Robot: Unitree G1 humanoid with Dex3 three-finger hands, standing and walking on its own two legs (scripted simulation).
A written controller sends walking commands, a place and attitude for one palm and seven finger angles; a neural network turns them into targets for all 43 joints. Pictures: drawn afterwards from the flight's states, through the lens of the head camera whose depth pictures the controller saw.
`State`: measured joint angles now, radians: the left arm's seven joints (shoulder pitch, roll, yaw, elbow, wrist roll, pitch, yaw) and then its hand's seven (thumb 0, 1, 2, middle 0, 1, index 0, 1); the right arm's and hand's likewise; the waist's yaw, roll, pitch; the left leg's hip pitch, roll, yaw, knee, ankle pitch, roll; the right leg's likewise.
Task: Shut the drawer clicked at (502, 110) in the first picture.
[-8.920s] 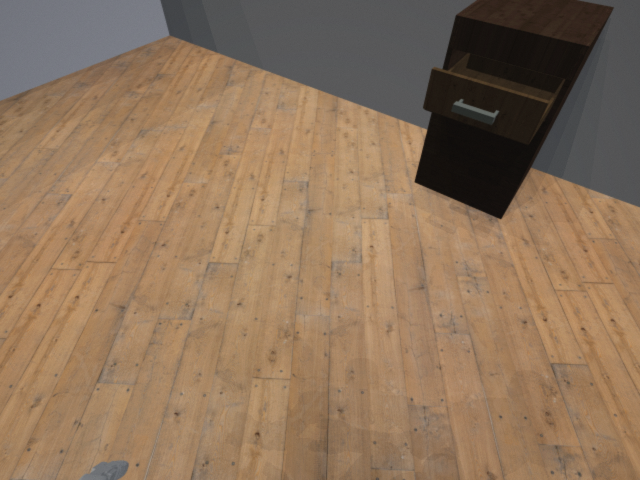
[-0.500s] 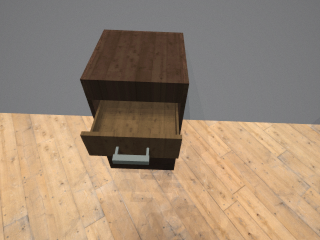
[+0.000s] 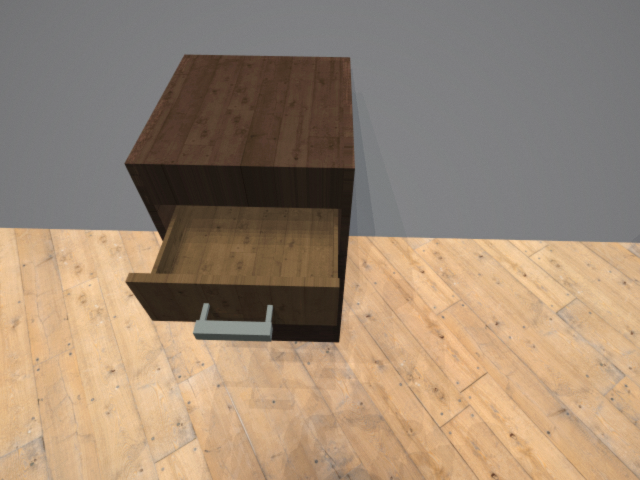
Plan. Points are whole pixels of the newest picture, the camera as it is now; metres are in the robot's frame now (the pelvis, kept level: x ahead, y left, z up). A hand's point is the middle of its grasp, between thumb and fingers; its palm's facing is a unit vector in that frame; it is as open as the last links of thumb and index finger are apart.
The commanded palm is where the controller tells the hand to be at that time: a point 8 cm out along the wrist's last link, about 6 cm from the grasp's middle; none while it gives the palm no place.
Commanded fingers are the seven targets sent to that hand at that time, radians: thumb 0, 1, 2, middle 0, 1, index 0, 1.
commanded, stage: come to a stop and stand still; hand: left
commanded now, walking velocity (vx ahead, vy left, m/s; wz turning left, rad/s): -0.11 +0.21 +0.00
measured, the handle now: (235, 320) +0.41 +0.19 -0.19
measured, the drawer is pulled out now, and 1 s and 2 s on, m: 0.19 0.19 0.19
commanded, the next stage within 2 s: look again from close up in 1.24 s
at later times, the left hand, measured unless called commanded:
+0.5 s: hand out of the picture +0.02 +0.22 -0.16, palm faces +0.02 -0.95 -0.31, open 7.4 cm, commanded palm none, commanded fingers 0.00 0.90 0.90 -0.20 -0.30 -0.20 -0.30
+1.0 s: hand out of the picture -0.05 +0.22 -0.17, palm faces -0.01 -0.98 -0.18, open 7.3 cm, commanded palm none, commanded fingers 0.00 0.90 0.90 -0.20 -0.30 -0.20 -0.30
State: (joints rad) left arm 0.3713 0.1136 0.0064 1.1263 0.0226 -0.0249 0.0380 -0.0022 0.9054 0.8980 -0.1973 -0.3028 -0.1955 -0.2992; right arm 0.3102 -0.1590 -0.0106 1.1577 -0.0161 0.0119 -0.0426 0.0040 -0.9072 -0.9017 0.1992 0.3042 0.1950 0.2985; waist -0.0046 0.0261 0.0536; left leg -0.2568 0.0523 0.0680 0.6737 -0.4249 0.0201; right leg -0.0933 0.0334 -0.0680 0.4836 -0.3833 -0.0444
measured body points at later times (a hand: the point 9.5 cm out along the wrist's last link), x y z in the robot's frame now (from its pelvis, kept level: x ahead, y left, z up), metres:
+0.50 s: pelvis -0.02 +0.01 +0.00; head +0.01 +0.00 +0.45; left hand +0.02 +0.27 -0.14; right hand +0.06 -0.22 -0.15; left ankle +0.00 +0.10 -0.73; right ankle -0.08 -0.09 -0.73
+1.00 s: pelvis -0.06 +0.04 +0.01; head -0.05 +0.06 +0.45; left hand -0.05 +0.27 -0.16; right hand -0.05 -0.19 -0.14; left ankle +0.00 +0.10 -0.73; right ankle -0.08 -0.09 -0.73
